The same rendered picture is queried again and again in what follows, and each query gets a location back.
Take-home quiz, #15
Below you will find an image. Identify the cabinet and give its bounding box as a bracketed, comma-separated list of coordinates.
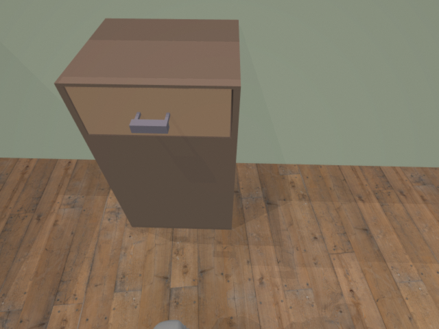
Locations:
[54, 19, 241, 230]

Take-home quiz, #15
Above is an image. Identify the handle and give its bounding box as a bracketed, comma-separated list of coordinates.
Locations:
[129, 112, 170, 134]

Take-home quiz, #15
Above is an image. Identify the drawer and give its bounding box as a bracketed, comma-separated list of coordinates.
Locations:
[65, 86, 232, 137]

